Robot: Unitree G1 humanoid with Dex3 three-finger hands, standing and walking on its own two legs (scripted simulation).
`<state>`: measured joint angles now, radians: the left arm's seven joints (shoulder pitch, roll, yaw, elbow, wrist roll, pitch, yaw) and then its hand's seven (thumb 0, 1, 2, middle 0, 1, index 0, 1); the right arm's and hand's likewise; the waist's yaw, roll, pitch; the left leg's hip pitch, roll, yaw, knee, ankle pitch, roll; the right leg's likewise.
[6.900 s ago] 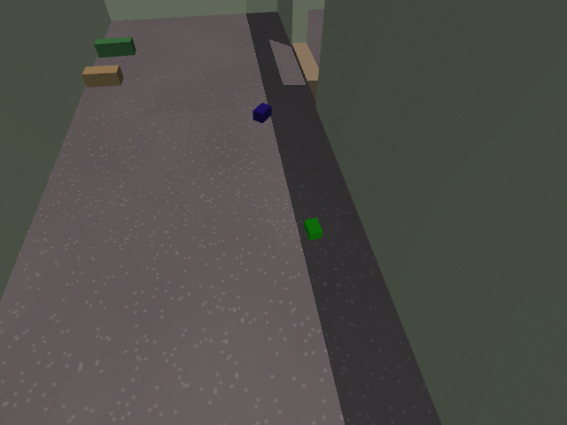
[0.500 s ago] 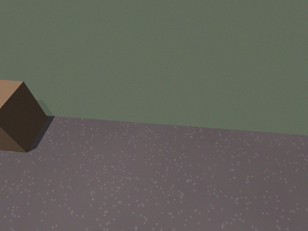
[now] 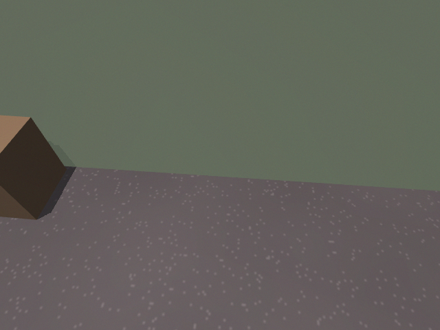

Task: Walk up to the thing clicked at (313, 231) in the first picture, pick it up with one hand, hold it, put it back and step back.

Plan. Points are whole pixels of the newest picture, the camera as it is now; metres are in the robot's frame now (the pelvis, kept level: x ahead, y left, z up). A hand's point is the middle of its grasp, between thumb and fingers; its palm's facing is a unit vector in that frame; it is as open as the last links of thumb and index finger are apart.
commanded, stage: walk up
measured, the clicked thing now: out of the picture -0.33 -0.90 -0.76
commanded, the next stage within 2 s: none
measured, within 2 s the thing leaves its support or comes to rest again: neither
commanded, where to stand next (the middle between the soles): +0.03 +0.00 m, yaw -81 degrees
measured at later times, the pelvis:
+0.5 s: pelvis -0.02 +0.07 -0.01, yaw -30 degrees
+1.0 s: pelvis +0.02 +0.05 -0.03, yaw -53 degrees
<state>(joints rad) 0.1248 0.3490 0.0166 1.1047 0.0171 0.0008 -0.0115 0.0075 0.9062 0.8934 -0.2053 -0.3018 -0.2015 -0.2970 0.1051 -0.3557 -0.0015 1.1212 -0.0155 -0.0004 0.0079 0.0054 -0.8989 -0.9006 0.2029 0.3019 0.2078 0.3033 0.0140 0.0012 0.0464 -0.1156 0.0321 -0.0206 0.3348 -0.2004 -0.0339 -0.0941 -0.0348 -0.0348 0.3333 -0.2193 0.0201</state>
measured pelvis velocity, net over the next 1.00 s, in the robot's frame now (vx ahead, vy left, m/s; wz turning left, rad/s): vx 0.02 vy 0.05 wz -0.92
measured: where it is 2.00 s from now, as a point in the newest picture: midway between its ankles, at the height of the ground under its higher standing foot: outside the picture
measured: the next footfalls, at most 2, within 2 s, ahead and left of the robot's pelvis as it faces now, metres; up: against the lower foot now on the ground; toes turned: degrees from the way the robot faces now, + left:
right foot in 0.60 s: -0.04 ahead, -0.08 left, +0.00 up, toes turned -38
left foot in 0.98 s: +0.15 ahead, +0.05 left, +0.00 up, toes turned -54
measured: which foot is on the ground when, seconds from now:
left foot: down 0.00-0.62, up 0.64-0.96, down 0.98-1.00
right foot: down 0.00-0.22, up 0.24-0.58, down 0.60-1.00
